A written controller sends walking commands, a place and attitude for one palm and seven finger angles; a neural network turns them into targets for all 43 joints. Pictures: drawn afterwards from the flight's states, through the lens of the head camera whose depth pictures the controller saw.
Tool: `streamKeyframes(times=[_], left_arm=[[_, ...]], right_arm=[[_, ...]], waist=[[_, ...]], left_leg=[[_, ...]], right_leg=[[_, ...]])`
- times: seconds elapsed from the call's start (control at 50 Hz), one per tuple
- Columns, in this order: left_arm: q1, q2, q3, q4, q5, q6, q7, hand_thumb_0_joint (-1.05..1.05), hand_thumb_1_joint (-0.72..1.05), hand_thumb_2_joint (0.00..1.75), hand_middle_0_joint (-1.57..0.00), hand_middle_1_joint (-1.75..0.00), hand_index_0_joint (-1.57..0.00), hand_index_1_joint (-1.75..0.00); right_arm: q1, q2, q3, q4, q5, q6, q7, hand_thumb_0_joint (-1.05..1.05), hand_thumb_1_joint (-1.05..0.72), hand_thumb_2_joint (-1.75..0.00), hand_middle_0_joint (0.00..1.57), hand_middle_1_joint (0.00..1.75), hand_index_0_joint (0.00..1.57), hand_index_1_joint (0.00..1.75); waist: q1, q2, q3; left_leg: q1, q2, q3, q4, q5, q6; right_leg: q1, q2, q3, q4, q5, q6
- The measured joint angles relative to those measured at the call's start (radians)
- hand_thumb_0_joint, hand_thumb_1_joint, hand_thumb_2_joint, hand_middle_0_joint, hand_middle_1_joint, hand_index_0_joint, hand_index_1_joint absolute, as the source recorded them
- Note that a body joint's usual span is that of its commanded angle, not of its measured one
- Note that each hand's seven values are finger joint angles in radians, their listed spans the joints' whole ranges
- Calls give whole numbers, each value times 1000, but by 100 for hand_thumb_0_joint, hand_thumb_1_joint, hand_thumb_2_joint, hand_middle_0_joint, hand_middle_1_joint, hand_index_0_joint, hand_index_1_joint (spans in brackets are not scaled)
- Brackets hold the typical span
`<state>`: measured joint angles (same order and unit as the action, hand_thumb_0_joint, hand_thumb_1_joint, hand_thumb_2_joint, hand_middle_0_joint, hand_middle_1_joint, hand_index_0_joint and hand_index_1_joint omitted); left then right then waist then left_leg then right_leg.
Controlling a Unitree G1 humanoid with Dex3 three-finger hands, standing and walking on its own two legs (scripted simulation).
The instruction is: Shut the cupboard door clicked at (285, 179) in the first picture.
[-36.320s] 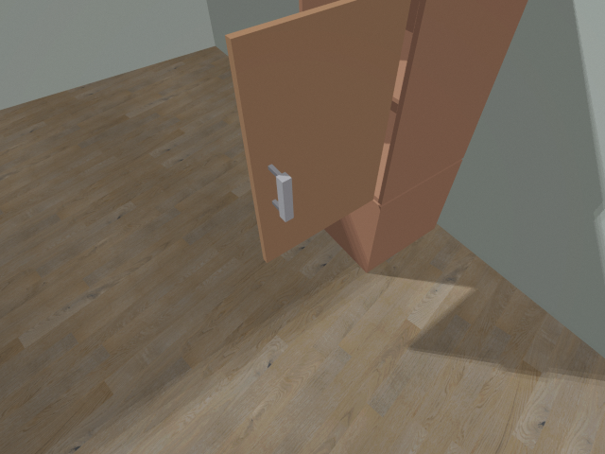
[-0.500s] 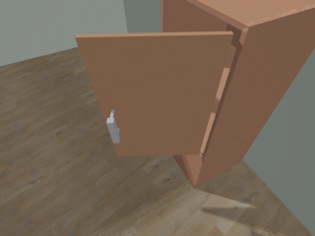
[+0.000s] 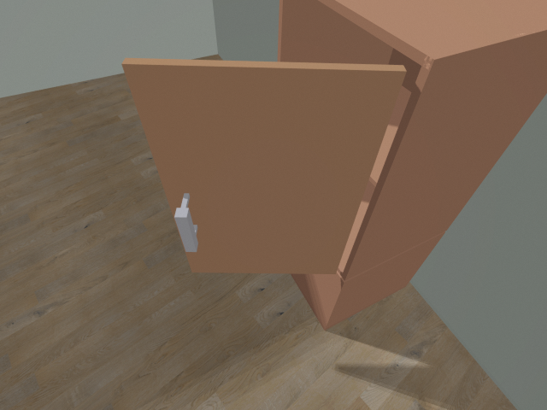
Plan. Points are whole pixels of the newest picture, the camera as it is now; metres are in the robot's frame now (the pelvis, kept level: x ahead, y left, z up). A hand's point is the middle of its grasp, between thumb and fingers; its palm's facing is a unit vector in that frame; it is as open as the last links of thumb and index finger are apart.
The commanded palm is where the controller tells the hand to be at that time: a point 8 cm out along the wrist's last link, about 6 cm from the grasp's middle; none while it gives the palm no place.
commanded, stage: look again from close up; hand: left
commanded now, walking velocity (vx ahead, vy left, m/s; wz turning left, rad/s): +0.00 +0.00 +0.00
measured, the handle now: (188, 222) +0.47 +0.21 -0.08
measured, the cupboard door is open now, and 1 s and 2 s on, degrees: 63 63 63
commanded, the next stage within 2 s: raise the hand and make a fist in 0.22 s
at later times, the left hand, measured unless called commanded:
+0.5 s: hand (145, 361) +0.19 +0.20 -0.03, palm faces +0.29 -0.95 -0.13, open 7.2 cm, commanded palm +0.11 +0.24 -0.07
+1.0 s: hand (163, 401) +0.15 +0.17 -0.07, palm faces +0.01 -1.00 -0.03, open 4.9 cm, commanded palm +0.11 +0.23 -0.07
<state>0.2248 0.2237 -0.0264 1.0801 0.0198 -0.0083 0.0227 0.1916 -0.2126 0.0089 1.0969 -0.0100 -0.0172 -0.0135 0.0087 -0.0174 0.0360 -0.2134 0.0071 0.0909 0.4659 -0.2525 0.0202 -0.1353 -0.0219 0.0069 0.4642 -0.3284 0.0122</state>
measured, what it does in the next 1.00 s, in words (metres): lowers itself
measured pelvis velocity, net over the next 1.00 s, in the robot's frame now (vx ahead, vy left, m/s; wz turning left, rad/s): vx -0.07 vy -0.03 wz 0.05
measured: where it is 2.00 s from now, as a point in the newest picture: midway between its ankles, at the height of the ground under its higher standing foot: outside the picture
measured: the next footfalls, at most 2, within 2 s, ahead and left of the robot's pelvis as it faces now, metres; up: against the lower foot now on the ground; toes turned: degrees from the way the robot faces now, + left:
none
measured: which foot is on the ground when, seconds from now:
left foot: down 0.00-1.00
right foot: down 0.00-1.00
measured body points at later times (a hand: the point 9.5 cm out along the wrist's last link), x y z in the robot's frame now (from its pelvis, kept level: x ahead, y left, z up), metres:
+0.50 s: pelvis +0.00 -0.02 -0.03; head +0.02 -0.03 +0.42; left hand +0.17 +0.25 -0.02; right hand +0.12 -0.27 -0.14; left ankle +0.00 +0.11 -0.74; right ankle -0.05 -0.12 -0.74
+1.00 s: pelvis -0.07 -0.03 -0.12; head +0.00 -0.03 +0.32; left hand +0.14 +0.23 -0.07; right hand +0.13 -0.24 -0.21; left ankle +0.00 +0.11 -0.74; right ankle -0.05 -0.12 -0.74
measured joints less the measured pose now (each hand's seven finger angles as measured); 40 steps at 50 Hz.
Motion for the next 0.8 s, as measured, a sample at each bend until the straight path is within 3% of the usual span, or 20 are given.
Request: streamKeyframes(times=[0.34,0.36,0.38,0.42,0.48,0.52,0.58,0.62,0.66,0.7,0.8], left_arm=[[-5,4,7,-2,3,-9,10,0,90,90,-20,-29,-20,-30],[38,-4,79,-161,-14,42,-1,1,90,90,-20,-29,-20,-30],[89,0,100,-341,-45,32,12,1,90,90,-21,-30,-21,-30],[179,6,103,-653,-113,-19,42,2,90,90,-21,-30,-21,-30],[177,-22,138,-852,-170,-163,4,1,91,90,-23,-32,-22,-32],[137,-40,186,-858,-213,-316,-72,1,91,90,-25,-34,-24,-34],[92,-50,237,-813,-261,-533,-249,0,91,90,-28,-38,-28,-39],[92,-37,249,-793,-287,-627,-367,0,91,90,-31,-42,-31,-42],[102,-33,261,-791,-315,-632,-443,0,90,90,-35,-45,-34,-45],[127,-35,272,-803,-339,-591,-468,1,90,90,-38,-49,-38,-49],[169,-37,267,-906,-351,-532,-419,2,90,90,-47,-59,-47,-59]], right_arm=[[-28,-2,-2,0,0,3,-1,0,-91,-90,20,30,20,30],[-14,-2,-3,-41,7,-20,-15,0,-91,-90,20,30,20,30],[14,-2,-1,-91,27,-70,-40,0,-90,-90,20,30,20,30],[70,-2,-14,-175,47,-171,-62,0,-90,-90,20,30,20,30],[123,-11,-51,-275,34,-255,-38,1,-90,-90,20,30,20,30],[96,-15,-57,-321,26,-272,-17,1,-90,-90,20,30,20,30],[24,-20,-68,-377,10,-279,15,1,-90,-90,20,30,20,30],[-6,-23,-77,-427,12,-281,25,1,-90,-90,20,30,20,30],[-34,-36,-84,-478,19,-273,21,1,-90,-90,20,30,20,30],[-50,-45,-88,-516,26,-263,7,1,-90,-90,20,30,20,30],[-48,-45,-73,-551,34,-260,-37,1,-90,-90,20,30,19,30]], waist=[[4,11,-11],[1,10,8],[2,6,20],[-7,-5,7],[-34,14,-79],[-31,6,-131],[-22,2,-173],[-9,-17,-203],[5,-13,-208],[21,-5,-211],[58,25,-204]], left_leg=[[7,11,-9,-6,-7,-14],[-9,15,-14,27,-18,-15],[-26,14,-18,56,-33,-16],[-52,-6,-26,93,-50,-18],[-175,-28,-68,198,-80,-21],[-307,-24,-59,307,-117,-26],[-498,0,-71,471,-135,-39],[-617,8,-71,574,-193,-49],[-710,16,-81,669,-225,-62],[-773,20,-92,741,-247,-62],[-857,25,-134,839,-265,-60]], right_leg=[[20,11,-9,-28,-3,-9],[1,14,-15,11,-9,-10],[-44,11,-26,96,-22,-12],[-136,-13,-42,270,-31,-20],[-211,-25,-60,320,-93,-32],[-303,-23,-47,354,-191,-26],[-520,3,-40,547,-185,-42],[-633,12,-32,637,-249,-50],[-723,20,-38,732,-281,-60],[-782,24,-48,800,-300,-63],[-839,32,-88,871,-317,-72]])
